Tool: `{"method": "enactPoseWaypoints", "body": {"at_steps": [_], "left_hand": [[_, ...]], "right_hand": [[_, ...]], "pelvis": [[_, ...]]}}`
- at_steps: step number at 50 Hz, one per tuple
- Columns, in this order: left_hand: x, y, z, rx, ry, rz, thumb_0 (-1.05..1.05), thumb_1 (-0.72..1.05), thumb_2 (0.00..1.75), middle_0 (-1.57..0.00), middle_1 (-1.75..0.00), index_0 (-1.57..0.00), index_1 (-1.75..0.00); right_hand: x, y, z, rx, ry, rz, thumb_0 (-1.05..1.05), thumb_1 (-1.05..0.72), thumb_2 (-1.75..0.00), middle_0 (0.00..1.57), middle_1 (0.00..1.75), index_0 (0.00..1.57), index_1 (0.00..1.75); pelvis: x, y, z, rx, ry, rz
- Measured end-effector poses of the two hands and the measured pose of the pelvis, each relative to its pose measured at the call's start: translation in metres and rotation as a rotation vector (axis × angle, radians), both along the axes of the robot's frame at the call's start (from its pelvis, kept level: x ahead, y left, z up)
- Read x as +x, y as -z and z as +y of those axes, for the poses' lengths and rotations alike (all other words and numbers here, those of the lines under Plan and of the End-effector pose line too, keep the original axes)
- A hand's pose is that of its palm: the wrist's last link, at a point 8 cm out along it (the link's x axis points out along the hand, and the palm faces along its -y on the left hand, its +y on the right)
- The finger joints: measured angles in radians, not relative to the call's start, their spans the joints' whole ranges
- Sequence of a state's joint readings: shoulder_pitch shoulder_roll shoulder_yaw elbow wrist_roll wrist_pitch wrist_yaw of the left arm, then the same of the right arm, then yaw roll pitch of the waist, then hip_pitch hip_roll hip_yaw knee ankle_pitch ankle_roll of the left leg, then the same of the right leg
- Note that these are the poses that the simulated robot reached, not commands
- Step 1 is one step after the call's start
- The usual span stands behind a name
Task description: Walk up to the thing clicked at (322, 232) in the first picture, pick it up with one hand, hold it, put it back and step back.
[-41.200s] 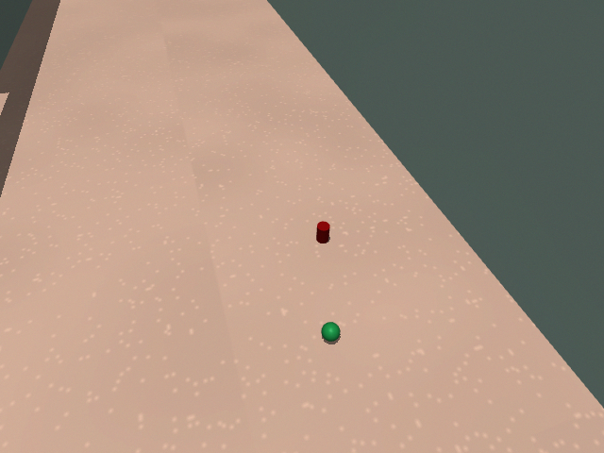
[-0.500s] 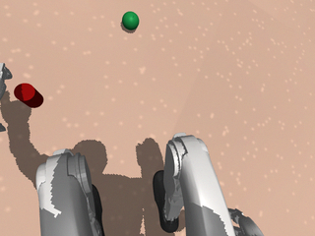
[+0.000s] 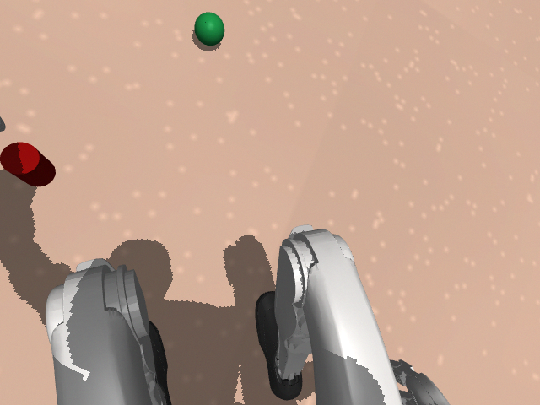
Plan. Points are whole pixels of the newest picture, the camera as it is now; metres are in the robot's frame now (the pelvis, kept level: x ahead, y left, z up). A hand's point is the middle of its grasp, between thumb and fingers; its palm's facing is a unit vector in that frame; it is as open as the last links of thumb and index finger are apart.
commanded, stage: rise first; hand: left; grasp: from above
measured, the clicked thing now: (30, 165) +0.50 +0.32 -0.29
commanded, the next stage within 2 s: none
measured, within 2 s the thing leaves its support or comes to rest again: neither
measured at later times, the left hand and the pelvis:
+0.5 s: hand out of the picture +0.45 +0.34 -0.18, palm faces -0.45 -0.09 -0.89, open 14.1 cm; pelvis +0.00 +0.00 -0.01, yaw +0 degrees
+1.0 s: hand out of the picture +0.45 +0.35 -0.18, palm faces -0.45 -0.08 -0.89, open 14.1 cm; pelvis +0.00 +0.00 -0.01, yaw -1 degrees
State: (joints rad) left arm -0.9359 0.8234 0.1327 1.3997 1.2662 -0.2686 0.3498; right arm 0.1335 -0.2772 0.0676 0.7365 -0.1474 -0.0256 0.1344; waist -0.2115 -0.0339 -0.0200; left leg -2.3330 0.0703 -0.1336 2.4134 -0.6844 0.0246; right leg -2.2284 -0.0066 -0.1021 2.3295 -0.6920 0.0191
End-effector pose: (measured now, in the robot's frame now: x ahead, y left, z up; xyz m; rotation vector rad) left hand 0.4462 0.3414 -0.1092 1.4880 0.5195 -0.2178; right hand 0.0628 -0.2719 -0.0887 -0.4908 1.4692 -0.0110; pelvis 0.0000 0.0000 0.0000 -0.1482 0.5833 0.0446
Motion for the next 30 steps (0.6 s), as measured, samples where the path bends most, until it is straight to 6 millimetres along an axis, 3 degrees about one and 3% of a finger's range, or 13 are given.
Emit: {"method": "enactPoseWaypoints", "body": {"at_steps": [30], "left_hand": [[0.011,0.014,0.005,0.007,-0.023,0.009,0.00,-0.53,0.99,-0.09,-1.03,-0.09,-1.04]], "right_hand": [[-0.012,0.007,0.003,0.010,-0.012,0.027,0.00,-0.91,-0.90,0.21,0.30,0.20,0.30]], "pelvis": [[0.000,0.011,0.000,-0.009,0.005,-0.015]]}}
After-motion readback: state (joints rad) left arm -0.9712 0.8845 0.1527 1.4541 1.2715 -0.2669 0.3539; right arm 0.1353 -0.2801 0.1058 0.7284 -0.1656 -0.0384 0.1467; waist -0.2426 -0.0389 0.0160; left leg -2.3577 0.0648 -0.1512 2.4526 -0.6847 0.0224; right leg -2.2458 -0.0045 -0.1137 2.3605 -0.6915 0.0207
